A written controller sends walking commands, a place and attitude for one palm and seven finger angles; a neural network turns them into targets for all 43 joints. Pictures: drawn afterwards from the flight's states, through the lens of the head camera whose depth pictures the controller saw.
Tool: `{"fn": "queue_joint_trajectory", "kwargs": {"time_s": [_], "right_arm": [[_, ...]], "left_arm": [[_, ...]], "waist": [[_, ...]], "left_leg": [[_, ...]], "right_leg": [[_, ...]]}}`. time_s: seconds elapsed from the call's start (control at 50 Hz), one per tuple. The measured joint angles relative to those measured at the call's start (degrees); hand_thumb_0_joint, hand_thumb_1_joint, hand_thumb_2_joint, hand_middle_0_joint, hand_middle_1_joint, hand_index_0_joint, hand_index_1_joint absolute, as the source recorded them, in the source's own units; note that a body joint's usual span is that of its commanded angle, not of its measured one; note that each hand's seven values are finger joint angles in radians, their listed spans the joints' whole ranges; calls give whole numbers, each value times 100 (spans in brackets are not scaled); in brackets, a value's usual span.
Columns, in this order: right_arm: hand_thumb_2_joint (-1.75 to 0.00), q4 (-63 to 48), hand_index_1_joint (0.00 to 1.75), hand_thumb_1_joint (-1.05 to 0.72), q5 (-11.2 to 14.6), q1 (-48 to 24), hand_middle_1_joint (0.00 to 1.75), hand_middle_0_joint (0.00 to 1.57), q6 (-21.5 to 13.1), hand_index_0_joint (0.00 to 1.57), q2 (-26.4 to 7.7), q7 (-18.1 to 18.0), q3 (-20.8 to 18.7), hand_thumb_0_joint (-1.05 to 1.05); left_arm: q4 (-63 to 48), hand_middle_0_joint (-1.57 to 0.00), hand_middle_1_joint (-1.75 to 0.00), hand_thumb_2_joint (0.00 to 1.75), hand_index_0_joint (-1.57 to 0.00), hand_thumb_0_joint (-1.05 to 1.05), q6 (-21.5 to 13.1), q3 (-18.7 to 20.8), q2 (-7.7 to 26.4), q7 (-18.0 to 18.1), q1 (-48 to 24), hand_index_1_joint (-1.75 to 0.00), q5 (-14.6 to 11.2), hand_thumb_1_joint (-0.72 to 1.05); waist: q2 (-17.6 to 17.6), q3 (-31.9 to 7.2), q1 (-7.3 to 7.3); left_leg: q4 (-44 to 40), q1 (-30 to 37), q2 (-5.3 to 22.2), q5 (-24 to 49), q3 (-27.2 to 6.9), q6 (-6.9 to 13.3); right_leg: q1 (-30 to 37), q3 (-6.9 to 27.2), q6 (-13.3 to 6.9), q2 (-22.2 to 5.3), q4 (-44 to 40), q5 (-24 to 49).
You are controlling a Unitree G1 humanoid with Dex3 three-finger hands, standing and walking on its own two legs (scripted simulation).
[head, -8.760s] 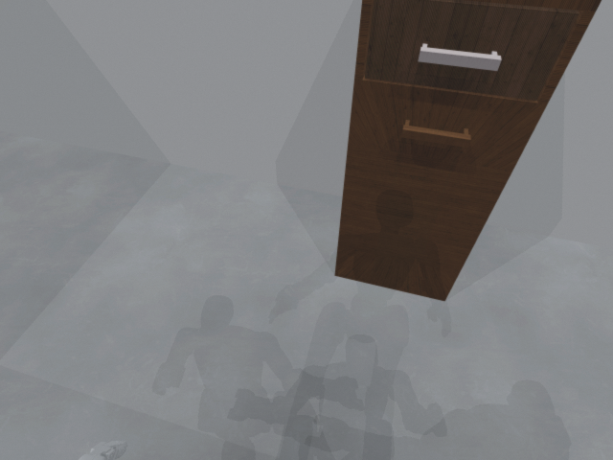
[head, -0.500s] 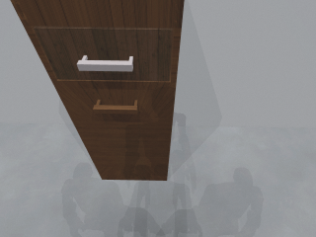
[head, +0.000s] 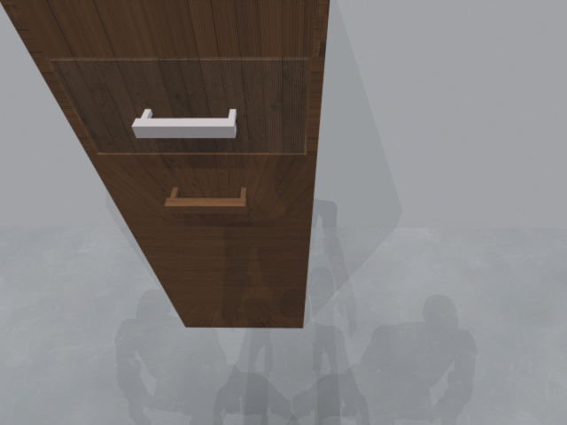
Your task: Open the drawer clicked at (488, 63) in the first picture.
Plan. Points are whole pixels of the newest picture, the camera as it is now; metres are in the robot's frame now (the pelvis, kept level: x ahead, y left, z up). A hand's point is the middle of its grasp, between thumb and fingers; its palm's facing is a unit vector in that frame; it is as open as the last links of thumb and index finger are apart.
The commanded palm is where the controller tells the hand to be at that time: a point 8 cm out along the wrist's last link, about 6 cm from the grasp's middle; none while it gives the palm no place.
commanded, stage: raise the hand with hooked fingers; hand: left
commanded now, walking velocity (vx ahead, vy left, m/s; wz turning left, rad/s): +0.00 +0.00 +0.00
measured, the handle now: (187, 121) +0.53 +0.19 +0.15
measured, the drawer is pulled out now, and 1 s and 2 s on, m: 0.00 0.00 0.00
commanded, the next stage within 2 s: move the hooked fingers above the handle in 2.00 s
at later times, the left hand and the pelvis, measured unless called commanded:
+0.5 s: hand out of the picture +0.12 +0.21 -0.03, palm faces -0.07 -0.14 -0.99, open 9.1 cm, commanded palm +0.15 +0.21 +0.05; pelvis +0.00 -0.04 -0.03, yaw +2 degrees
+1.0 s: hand (105, 299) +0.23 +0.23 +0.11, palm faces +0.16 -0.08 -0.98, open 12.1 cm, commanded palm +0.21 +0.23 +0.17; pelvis +0.00 -0.02 +0.00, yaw +1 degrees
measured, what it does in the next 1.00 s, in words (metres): stands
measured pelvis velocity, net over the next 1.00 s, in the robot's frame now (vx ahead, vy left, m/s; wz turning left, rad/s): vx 0.00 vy -0.02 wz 0.02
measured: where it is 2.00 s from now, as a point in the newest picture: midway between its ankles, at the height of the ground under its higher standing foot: outside the picture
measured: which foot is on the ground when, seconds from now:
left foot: down 0.00-1.00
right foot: down 0.00-1.00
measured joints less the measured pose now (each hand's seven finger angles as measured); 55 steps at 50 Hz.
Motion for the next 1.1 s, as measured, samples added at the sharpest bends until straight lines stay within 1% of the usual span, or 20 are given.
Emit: {"fn": "queue_joint_trajectory", "kwargs": {"time_s": [0.02,0.04,0.08,0.12,0.16,0.2,0.24,0.3,0.38,0.44,0.48,0.52,0.56,0.62,0.68,0.74,0.82,0.88,1.0,1.1], "right_arm": [[-90,-198,29,-92,68,55,30,20,-24,20,-21,-50,41,1],[-90,-420,29,-92,121,168,30,20,-241,20,-44,-159,63,1],[-90,-697,29,-92,235,315,30,20,-797,20,-126,-348,1,2],[-90,-1009,29,-92,279,266,30,20,-1103,20,-286,-420,-66,2],[-90,-1373,29,-92,190,32,30,20,-1210,20,-477,-387,-120,2],[-90,-1799,29,-92,84,-300,30,20,-1105,20,-589,-260,-203,2],[-90,-2226,29,-92,-34,-664,30,20,-826,20,-607,-71,-289,2],[-90,-2754,29,-91,-76,-1117,30,20,-281,20,-566,232,-351,1],[-90,-3260,29,-91,-174,-1402,30,20,174,20,-608,454,-320,1],[-90,-3399,29,-91,-321,-1473,30,20,327,20,-639,439,-326,1],[-90,-3357,29,-91,-395,-1503,30,20,361,20,-626,361,-319,1],[-90,-3250,29,-91,-419,-1525,30,20,341,20,-572,290,-292,1],[-90,-3136,29,-91,-444,-1529,30,20,312,20,-482,259,-233,1],[-90,-2986,30,-91,-439,-1503,30,20,378,20,-317,263,-106,1],[-90,-2876,30,-91,-283,-1395,30,20,576,20,-179,272,22,1],[-90,-2857,30,-91,-106,-1198,30,20,726,20,-173,257,132,1],[-90,-2868,30,-91,-6,-916,30,20,799,20,-376,194,148,1],[-90,-2781,30,-91,-14,-734,30,20,768,20,-576,104,30,1],[-90,-2492,29,-91,5,-685,30,20,597,20,-802,-17,-240,2],[-90,-2444,29,-91,133,-990,30,20,611,20,-719,-30,-227,2]], "left_arm": [[-826,-20,-30,89,-20,1,362,-83,60,42,243,-30,249,92],[-1836,-20,-31,89,-20,2,498,-144,182,148,547,-31,508,93],[-3490,-21,-31,89,-21,3,448,-235,424,558,926,-31,703,92],[-4757,-21,-32,88,-21,3,570,-320,574,891,988,-32,1047,90],[-5635,-21,-34,87,-21,3,557,-365,690,1177,862,-34,1745,87],[-6205,-21,-36,86,-21,2,501,-339,783,1415,715,-36,2577,84],[-6595,-21,-38,84,-21,2,430,-303,820,1595,746,-38,3441,80],[-6897,-21,-42,82,-21,1,223,-360,803,1668,1116,-42,4456,73],[-6998,-22,-48,78,-22,0,-32,-548,921,1704,1756,-48,5391,64],[-6939,-23,-52,75,-24,0,-89,-492,1185,1867,1922,-52,5831,56],[-6964,-25,-55,73,-25,0,-154,-360,1400,1969,1766,-55,5905,50],[-7038,-26,-58,71,-26,0,-262,-194,1538,2048,1448,-59,5830,45],[-7134,-26,-62,69,-27,0,-378,-36,1605,2081,1036,-62,5739,40],[-7199,-27,-66,66,-27,0,-353,74,1633,2008,345,-66,5670,33],[-7211,-27,-70,63,-27,0,62,37,1621,1672,-87,-70,5538,26],[-7301,-27,-75,60,-27,0,475,13,1652,1157,-108,-75,5272,20],[-7520,-27,-81,56,-27,0,662,19,1821,592,171,-81,5045,11],[-7701,-28,-85,53,-28,0,537,48,1939,453,245,-85,4985,4],[-7827,-29,-94,47,-30,0,138,164,2027,628,-268,-94,5005,-10],[-7416,-30,-102,42,-30,0,388,117,2156,397,-1151,-102,4963,-22]], "waist": [[-34,36,46],[-92,48,120],[-118,-91,187],[-26,-251,137],[119,-453,35],[220,-649,-8],[249,-802,21],[126,-877,207],[-168,-695,557],[-273,-579,817],[-247,-536,929],[-153,-522,967],[-35,-540,939],[142,-570,786],[282,-617,601],[355,-583,437],[405,-421,321],[400,-305,369],[392,-177,538],[406,-161,551]], "left_leg": [[65,-20,22,-45,23,-7],[74,-2,15,-69,61,-10],[144,-63,-18,-117,48,-26],[278,-166,-46,-180,-17,-31],[488,-393,-49,-264,-57,-27],[670,-626,-31,-342,-10,-33],[802,-810,13,-412,97,-57],[899,-983,80,-467,248,-111],[1080,-1202,139,-508,181,-189],[1307,-1418,178,-569,-6,-233],[1489,-1531,190,-631,-162,-231],[1649,-1585,196,-702,-304,-227],[1755,-1586,199,-759,-389,-227],[1737,-1469,194,-775,-417,-258],[1424,-1196,190,-666,-306,-296],[969,-824,155,-492,-154,-256],[531,-435,133,-313,-56,-217],[363,-295,117,-221,-84,-192],[215,-151,41,-86,-223,-118],[30,36,-37,45,-249,-54]], "right_leg": [[-30,22,-10,21,49,-14],[-68,61,-28,17,141,-56],[-169,52,-49,-22,330,-184],[-242,-10,-50,-60,468,-289],[-435,-49,-58,-73,633,-367],[-702,1,-72,-60,836,-436],[-965,111,-92,-13,1026,-493],[-1263,262,-141,65,1247,-549],[-1481,194,-241,112,1468,-643],[-1589,10,-317,128,1605,-724],[-1602,-142,-353,126,1691,-792],[-1560,-278,-376,124,1754,-858],[-1504,-357,-386,123,1796,-907],[-1372,-378,-372,120,1760,-917],[-1177,-267,-336,128,1522,-805],[-929,-92,-279,129,1203,-642],[-607,27,-231,139,832,-460],[-418,-1,-198,127,598,-345],[-125,-137,-130,49,265,-165],[95,-160,-65,-23,49,-27]]}}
